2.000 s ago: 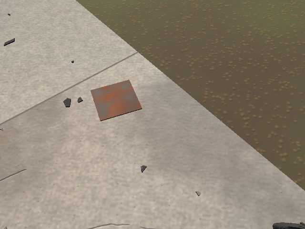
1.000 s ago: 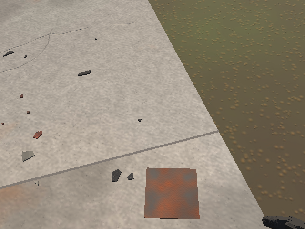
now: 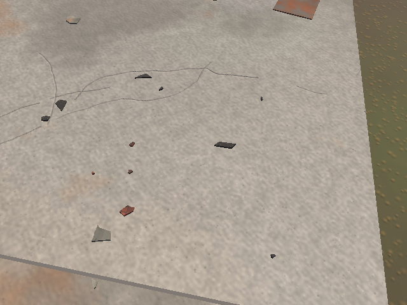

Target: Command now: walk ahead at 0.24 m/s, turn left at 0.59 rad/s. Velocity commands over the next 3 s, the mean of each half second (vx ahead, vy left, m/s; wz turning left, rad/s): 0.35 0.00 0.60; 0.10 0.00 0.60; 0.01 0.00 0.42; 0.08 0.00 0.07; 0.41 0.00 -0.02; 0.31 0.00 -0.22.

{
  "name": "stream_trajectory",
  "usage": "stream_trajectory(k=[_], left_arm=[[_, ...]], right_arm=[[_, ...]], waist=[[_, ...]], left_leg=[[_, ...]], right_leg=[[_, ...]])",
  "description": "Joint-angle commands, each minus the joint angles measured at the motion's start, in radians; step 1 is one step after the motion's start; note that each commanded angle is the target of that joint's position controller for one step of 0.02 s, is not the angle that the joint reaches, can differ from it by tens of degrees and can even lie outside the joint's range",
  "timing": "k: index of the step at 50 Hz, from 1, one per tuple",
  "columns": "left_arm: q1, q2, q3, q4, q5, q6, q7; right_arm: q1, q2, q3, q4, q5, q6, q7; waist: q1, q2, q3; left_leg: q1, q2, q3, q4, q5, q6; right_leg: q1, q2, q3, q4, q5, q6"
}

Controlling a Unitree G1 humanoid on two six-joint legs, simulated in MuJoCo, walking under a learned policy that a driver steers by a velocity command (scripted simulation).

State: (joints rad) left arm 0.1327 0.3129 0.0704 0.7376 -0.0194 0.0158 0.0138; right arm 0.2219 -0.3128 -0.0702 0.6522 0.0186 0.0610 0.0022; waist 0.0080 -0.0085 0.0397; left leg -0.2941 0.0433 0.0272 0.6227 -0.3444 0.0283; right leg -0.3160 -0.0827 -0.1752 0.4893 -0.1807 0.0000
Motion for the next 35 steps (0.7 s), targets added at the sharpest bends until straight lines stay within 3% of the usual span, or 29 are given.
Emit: stream_trajectory(k=[1, 2, 3, 4, 6, 7, 13, 18, 21, 23, 24, 25, 26, 27, 28, 29, 30, 31, 33, 35], left_arm=[[-0.093, 0.002, 0.000, -0.077, 0.019, -0.015, -0.018], [-0.171, 0.048, 0.016, -0.135, 0.006, -0.039, -0.017], [-0.196, 0.124, 0.036, -0.138, -0.015, -0.062, -0.019], [-0.155, 0.147, 0.047, -0.119, -0.014, -0.074, -0.020], [-0.118, 0.132, 0.050, -0.074, 0.024, -0.086, -0.017], [-0.121, 0.115, 0.048, -0.066, 0.025, -0.091, -0.022], [-0.194, 0.067, 0.033, -0.080, 0.010, -0.102, -0.035], [-0.310, 0.050, 0.015, -0.126, 0.002, -0.121, -0.056], [-0.268, 0.078, 0.025, -0.127, 0.010, -0.133, -0.058], [-0.146, 0.115, 0.042, -0.098, 0.020, -0.139, -0.046], [-0.045, 0.147, 0.053, -0.081, 0.032, -0.143, -0.038], [0.113, 0.219, 0.064, -0.069, 0.052, -0.142, -0.029], [0.147, 0.247, 0.066, -0.046, 0.049, -0.118, -0.034], [0.115, 0.161, 0.049, -0.066, 0.028, -0.099, -0.034], [0.056, 0.093, 0.029, -0.083, 0.024, -0.088, -0.026], [-0.003, 0.072, 0.018, -0.079, 0.026, -0.076, -0.020], [-0.037, 0.059, 0.013, -0.075, 0.027, -0.068, -0.016], [-0.058, 0.072, 0.014, -0.065, 0.037, -0.066, -0.013], [-0.078, 0.088, 0.021, -0.046, 0.041, -0.073, -0.011], [-0.077, 0.115, 0.031, -0.032, 0.033, -0.073, -0.006]], right_arm=[[0.319, -0.187, -0.068, 0.051, 0.007, -0.016, -0.015], [0.243, -0.283, -0.075, -0.002, -0.025, -0.050, -0.005], [0.159, -0.223, -0.059, -0.022, -0.037, -0.080, -0.006], [0.108, -0.185, -0.044, -0.022, -0.026, -0.098, -0.011], [0.094, -0.145, -0.029, -0.015, -0.012, -0.104, -0.020], [0.118, -0.128, -0.021, -0.010, -0.018, -0.108, -0.024], [0.216, -0.136, -0.026, 0.028, -0.009, -0.116, -0.039], [0.275, -0.145, -0.034, 0.065, 0.007, -0.101, -0.042], [0.244, -0.163, -0.043, 0.063, 0.006, -0.079, -0.049], [0.198, -0.154, -0.043, 0.041, 0.008, -0.072, -0.052], [0.167, -0.127, -0.035, 0.021, 0.008, -0.075, -0.049], [0.156, -0.066, -0.016, -0.020, -0.018, -0.079, -0.048], [0.377, 0.018, 0.006, -0.013, -0.007, -0.079, -0.042], [0.381, -0.121, -0.022, 0.020, 0.009, -0.075, -0.043], [0.245, -0.177, -0.042, 0.007, 0.016, -0.065, -0.045], [0.188, -0.176, -0.044, 0.000, 0.011, -0.053, -0.053], [0.169, -0.165, -0.047, -0.009, 0.001, -0.041, -0.056], [0.180, -0.130, -0.043, -0.013, 0.003, -0.027, -0.054], [0.160, -0.073, -0.029, -0.035, 0.004, -0.018, -0.054], [0.119, -0.064, -0.024, -0.064, -0.006, -0.019, -0.047]], waist=[[-0.114, 0.243, -0.058], [-0.104, 0.274, 0.013], [-0.082, 0.187, 0.062], [-0.040, 0.186, 0.073], [-0.026, 0.151, 0.038], [-0.028, 0.144, 0.021], [-0.063, 0.146, 0.020], [-0.114, 0.143, 0.067], [-0.082, 0.179, 0.043], [-0.018, 0.200, -0.031], [0.038, 0.172, -0.115], [0.086, 0.031, -0.306], [-0.013, -0.330, -0.494], [0.000, -0.234, -0.445], [0.024, -0.160, -0.281], [0.008, -0.089, -0.195], [-0.011, -0.089, -0.139], [-0.035, -0.120, -0.107], [-0.040, -0.143, -0.076], [-0.032, -0.131, -0.102]], left_leg=[[0.369, 0.206, -0.388, -0.298, -0.209, 0.178], [0.248, 0.322, -0.775, -0.465, -0.452, 0.325], [0.220, 0.308, -0.713, -0.521, -0.469, 0.296], [0.227, 0.276, -0.630, -0.511, -0.376, 0.251], [0.248, 0.204, -0.486, -0.482, -0.178, 0.188], [0.247, 0.177, -0.443, -0.480, -0.103, 0.176], [0.251, 0.128, -0.346, -0.464, 0.089, 0.161], [0.246, 0.138, -0.384, -0.408, 0.135, 0.173], [0.235, 0.122, -0.406, -0.296, 0.399, 0.133], [0.227, 0.088, -0.419, -0.172, 0.591, 0.093], [0.183, 0.026, -0.383, -0.029, 0.637, 0.050], [0.012, -0.049, -0.330, 0.253, 0.383, 0.004], [-0.288, -0.194, -0.255, 0.565, -0.419, -0.055], [-0.337, -0.094, -0.258, 0.690, -0.340, -0.078], [-0.379, -0.060, -0.203, 0.700, -0.267, -0.090], [-0.363, -0.026, -0.164, 0.670, -0.212, -0.102], [-0.331, -0.003, -0.149, 0.638, -0.176, -0.110], [-0.258, 0.013, -0.130, 0.603, -0.148, -0.111], [-0.227, 0.017, -0.088, 0.500, -0.115, -0.112], [-0.230, 0.036, -0.085, 0.407, -0.044, -0.106]], right_leg=[[-0.398, -0.002, -0.012, 0.391, -0.472, 0.017], [-0.600, 0.095, 0.179, 0.509, -0.439, 0.014], [-0.601, 0.043, 0.251, 0.539, -0.304, -0.013], [-0.597, 0.029, 0.253, 0.512, -0.181, -0.019], [-0.523, 0.014, 0.245, 0.452, -0.036, 0.008], [-0.485, 0.026, 0.236, 0.441, 0.030, 0.018], [-0.398, 0.070, 0.235, 0.204, 0.208, 0.063], [-0.350, 0.085, 0.235, 0.050, 0.178, 0.065], [-0.206, 0.119, 0.221, -0.013, 0.140, 0.037], [-0.034, 0.137, 0.203, -0.052, 0.147, -0.004], [0.141, 0.086, 0.223, -0.096, 0.259, -0.045], [0.475, -0.115, 0.391, -0.011, 0.506, -0.114], [0.785, -0.401, 0.768, -0.003, 0.675, -0.302], [0.673, -0.381, 0.776, -0.067, 0.499, -0.288], [0.531, -0.311, 0.594, -0.086, 0.466, -0.244], [0.399, -0.252, 0.472, -0.104, 0.481, -0.221], [0.288, -0.219, 0.402, -0.123, 0.482, -0.214], [0.181, -0.191, 0.337, -0.163, 0.463, -0.211], [0.113, -0.188, 0.268, -0.216, 0.485, -0.235], [0.150, -0.226, 0.248, -0.233, 0.528, -0.258]])
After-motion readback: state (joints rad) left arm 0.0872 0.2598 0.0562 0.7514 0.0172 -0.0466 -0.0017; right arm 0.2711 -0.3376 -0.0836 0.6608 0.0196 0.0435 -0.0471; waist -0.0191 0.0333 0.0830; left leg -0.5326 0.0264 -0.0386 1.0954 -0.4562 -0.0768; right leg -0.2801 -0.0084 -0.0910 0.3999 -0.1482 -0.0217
